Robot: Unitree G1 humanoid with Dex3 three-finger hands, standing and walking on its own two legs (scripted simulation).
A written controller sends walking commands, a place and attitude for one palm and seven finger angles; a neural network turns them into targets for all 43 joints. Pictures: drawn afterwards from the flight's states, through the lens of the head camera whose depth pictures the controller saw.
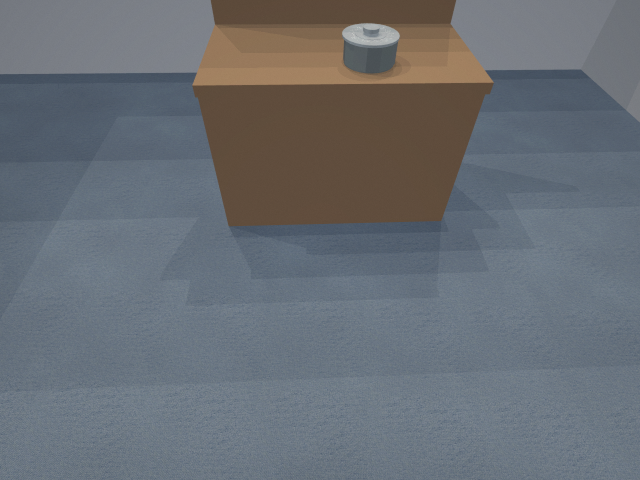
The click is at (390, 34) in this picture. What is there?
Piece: lid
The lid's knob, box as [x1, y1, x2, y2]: [363, 24, 379, 33]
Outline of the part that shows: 363,26 363,31 367,33 378,32 379,27 375,24 366,24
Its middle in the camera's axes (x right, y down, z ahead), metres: +0.16 -0.69 +1.27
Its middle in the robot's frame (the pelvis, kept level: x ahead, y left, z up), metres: +1.42 -0.09 +0.00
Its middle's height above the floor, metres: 0.78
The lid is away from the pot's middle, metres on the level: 0.00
